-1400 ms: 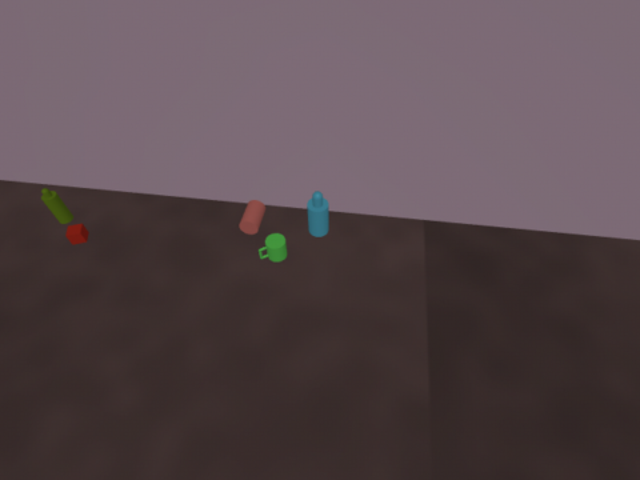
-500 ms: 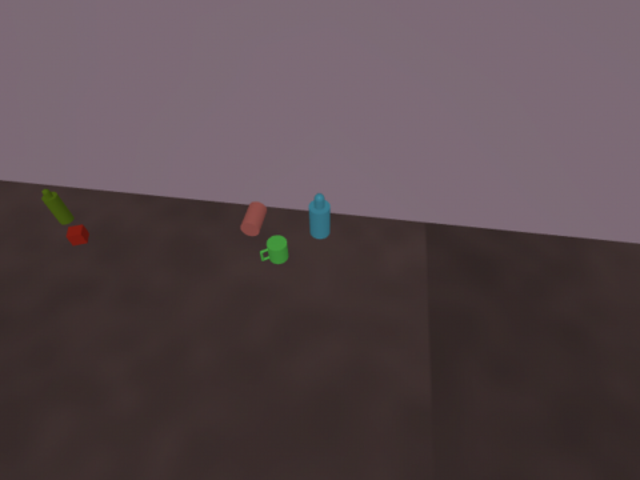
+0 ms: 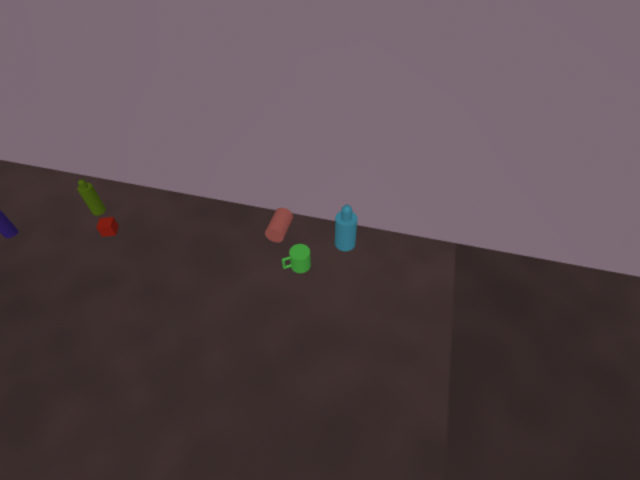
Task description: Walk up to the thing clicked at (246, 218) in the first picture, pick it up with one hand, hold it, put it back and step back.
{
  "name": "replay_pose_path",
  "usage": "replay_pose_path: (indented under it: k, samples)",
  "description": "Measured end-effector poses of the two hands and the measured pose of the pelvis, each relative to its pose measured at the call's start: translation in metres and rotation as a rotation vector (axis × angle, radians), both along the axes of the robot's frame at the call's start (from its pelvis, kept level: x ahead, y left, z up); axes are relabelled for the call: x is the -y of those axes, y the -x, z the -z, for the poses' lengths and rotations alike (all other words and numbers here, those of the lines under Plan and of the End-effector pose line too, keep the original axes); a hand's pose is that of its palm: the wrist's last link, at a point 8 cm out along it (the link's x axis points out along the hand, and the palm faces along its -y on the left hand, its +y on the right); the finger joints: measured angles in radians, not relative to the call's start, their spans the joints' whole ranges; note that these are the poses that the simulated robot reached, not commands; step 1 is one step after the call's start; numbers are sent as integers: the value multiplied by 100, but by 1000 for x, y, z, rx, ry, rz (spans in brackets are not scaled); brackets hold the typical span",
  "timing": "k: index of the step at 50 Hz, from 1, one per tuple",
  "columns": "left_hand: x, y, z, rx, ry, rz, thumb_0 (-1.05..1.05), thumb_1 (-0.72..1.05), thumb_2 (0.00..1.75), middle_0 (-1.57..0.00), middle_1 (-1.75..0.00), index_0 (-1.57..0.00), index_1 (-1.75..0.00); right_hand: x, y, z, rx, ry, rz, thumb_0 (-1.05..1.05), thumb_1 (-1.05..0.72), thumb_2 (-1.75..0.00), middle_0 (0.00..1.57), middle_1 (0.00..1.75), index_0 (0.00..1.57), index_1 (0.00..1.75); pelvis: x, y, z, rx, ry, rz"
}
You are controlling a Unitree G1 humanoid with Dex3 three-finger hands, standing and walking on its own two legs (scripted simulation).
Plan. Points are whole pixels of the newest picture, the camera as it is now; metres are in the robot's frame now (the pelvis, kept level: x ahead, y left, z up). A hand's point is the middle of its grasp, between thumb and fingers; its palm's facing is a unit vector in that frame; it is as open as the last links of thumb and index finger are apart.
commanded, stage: walk up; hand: left
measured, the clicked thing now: (279, 224) +1.19 +0.25 -0.73
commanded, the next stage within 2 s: none
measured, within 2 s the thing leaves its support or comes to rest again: neither
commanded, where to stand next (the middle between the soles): +0.84 -0.06 m, yaw +9 degrees
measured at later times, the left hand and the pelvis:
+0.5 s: hand (147, 433) +0.20 +0.29 -0.14, palm faces +0.03 -0.93 -0.36, open 7.4 cm; pelvis +0.17 +0.00 -0.01, yaw +4 degrees
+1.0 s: hand (189, 364) +0.32 +0.26 -0.16, palm faces +0.13 -0.93 -0.34, open 7.4 cm; pelvis +0.36 -0.01 -0.02, yaw +9 degrees
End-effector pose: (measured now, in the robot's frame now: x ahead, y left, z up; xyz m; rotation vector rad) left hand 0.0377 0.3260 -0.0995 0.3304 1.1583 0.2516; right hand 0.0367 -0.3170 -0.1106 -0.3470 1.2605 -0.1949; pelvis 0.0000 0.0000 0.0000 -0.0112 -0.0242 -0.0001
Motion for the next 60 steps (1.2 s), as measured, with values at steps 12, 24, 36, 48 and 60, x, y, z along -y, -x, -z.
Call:
replay_pose_path:
  k: [12, 24, 36, 48, 60]
  samples:
    - [-21, -17, 32, -145, 16, -100, 1, 90, 89, -20, -30, -20, -30, -32, -183, 0, 209, 11, -185, 1, -90, -89, 20, 30, 20, 30, -22, -86, 25, 40, -22, -59]
    - [-4, -150, 3, 8, 36, -6, 1, 90, 89, -20, -30, -20, -30, -18, -233, -17, 248, -20, -147, 1, -90, -89, 21, 30, 21, 30, -7, -165, 6, 46, -35, -64]
    - [22, -176, -17, -19, -58, -151, 1, 90, 89, -20, -30, -20, -30, 27, -339, 2, 163, -14, -195, 1, -90, -89, 20, 30, 20, 30, 28, -257, 7, 28, -9, -118]
    - [21, -247, 23, -116, 45, -178, 1, 90, 89, -20, -30, -20, -30, -10, -459, -11, 206, 16, -290, 1, -90, -89, 21, 30, 20, 30, 9, -350, 17, 22, -23, -155]
    - [31, -420, 10, 21, 54, -48, 1, 90, 89, -20, -30, -20, -29, 24, -494, -23, 178, 34, -198, 1, -90, -89, 21, 30, 21, 30, 28, -436, 6, 27, -39, -137]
